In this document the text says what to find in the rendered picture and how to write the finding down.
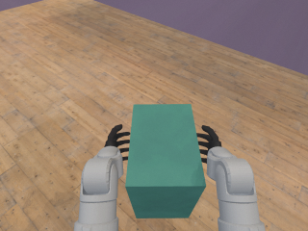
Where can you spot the robot right forearm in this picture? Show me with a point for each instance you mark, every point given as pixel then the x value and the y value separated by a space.
pixel 236 191

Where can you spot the right robot hand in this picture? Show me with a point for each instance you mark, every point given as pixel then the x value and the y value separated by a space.
pixel 212 139

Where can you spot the robot left forearm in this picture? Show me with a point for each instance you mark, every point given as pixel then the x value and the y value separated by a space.
pixel 99 191

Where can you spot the left robot hand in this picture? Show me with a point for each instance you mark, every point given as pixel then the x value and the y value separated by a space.
pixel 114 136

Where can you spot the carton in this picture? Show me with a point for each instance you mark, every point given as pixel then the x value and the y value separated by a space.
pixel 165 176

